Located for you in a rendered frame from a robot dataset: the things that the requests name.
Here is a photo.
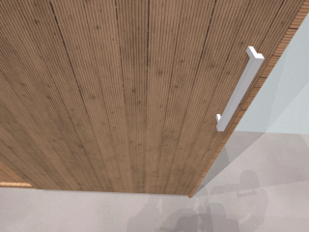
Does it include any wardrobe door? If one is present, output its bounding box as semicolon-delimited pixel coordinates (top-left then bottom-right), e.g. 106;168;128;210
0;0;304;195
0;160;28;184

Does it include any handle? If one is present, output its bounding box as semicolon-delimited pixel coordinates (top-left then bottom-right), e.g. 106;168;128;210
215;46;265;131

